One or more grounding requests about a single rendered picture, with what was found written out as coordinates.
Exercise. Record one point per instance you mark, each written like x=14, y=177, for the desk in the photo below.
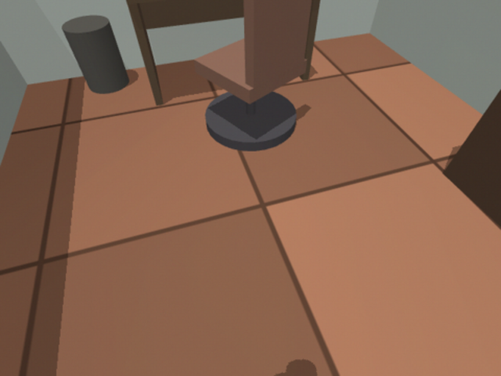
x=149, y=14

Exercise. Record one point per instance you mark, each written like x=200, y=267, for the office chair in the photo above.
x=250, y=116

